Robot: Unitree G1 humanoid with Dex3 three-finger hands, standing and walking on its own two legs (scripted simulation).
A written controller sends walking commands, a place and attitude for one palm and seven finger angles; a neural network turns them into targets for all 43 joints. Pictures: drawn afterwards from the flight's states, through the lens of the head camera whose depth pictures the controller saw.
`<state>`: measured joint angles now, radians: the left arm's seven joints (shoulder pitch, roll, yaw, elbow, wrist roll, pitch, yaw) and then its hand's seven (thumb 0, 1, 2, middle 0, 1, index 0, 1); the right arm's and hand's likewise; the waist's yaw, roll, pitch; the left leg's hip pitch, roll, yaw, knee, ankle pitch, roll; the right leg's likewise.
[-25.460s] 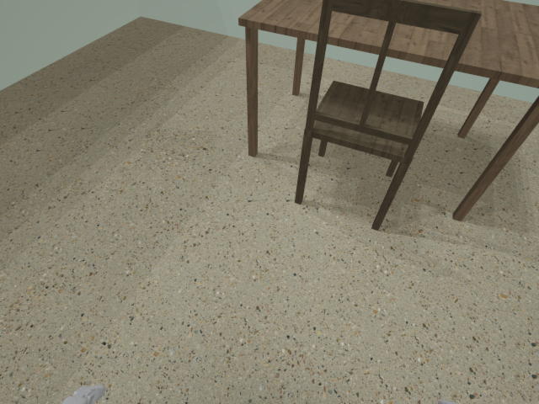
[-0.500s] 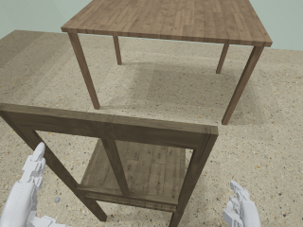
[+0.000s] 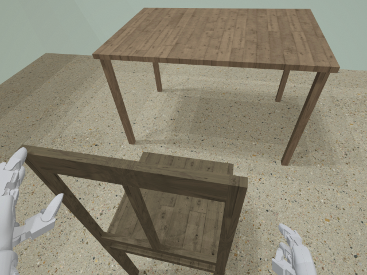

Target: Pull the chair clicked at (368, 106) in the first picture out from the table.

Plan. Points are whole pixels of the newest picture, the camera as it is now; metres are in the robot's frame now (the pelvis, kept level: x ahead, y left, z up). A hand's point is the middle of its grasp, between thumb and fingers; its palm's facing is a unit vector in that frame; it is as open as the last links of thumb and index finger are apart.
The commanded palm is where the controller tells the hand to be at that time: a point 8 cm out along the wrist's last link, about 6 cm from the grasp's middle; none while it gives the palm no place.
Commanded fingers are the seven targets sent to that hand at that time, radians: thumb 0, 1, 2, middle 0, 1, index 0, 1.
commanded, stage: draw the hand back to the body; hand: left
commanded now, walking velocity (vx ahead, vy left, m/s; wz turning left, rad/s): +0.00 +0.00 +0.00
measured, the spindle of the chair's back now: (145, 221) +0.25 +0.14 -0.05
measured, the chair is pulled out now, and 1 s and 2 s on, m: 0.61 0.60 0.60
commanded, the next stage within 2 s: step back with the hand held close in 0.46 s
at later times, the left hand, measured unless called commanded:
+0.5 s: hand (35, 191) +0.19 +0.27 +0.17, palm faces +0.49 -0.75 -0.44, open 7.4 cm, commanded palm +0.13 +0.30 +0.18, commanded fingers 0.00 0.90 0.90 -0.20 -0.30 -0.20 -0.30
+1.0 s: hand (25, 197) +0.18 +0.28 +0.17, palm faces +0.38 -0.75 -0.55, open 7.4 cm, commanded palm +0.11 +0.32 +0.18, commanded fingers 0.00 0.90 0.90 -0.20 -0.30 -0.20 -0.30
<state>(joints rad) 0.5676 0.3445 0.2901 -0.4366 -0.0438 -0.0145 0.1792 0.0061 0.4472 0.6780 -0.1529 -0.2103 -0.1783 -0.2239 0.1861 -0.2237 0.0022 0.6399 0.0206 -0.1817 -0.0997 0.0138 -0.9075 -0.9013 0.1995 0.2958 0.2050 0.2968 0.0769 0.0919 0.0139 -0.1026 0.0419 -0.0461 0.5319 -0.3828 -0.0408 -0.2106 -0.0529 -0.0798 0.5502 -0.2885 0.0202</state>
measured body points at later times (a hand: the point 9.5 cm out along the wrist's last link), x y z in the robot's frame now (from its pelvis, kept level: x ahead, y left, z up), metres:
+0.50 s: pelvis -0.01 +0.00 +0.00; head -0.02 -0.03 +0.45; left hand +0.16 +0.30 +0.20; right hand +0.16 -0.23 -0.09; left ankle -0.06 +0.15 -0.73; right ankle +0.01 -0.13 -0.73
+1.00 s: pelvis -0.04 +0.03 +0.00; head -0.01 +0.01 +0.45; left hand +0.15 +0.32 +0.20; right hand +0.12 -0.22 -0.09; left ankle -0.06 +0.15 -0.73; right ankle +0.01 -0.13 -0.73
